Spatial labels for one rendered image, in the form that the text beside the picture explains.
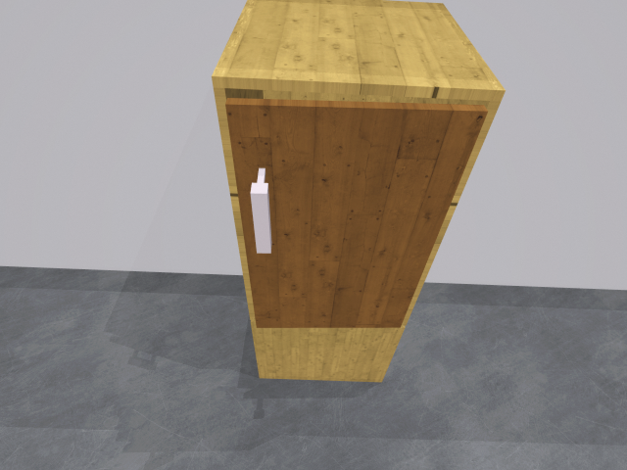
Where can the handle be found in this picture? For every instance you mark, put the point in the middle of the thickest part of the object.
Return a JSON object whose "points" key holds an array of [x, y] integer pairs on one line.
{"points": [[261, 214]]}

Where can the cupboard door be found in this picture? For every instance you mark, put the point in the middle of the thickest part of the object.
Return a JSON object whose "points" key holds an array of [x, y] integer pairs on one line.
{"points": [[358, 193]]}

